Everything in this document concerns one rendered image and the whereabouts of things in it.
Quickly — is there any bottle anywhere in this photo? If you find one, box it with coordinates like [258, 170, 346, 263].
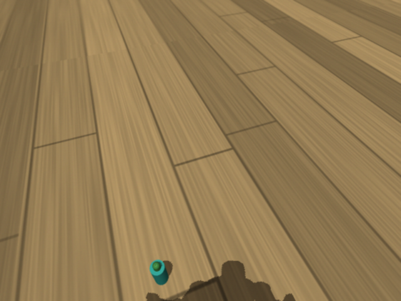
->
[150, 260, 169, 285]

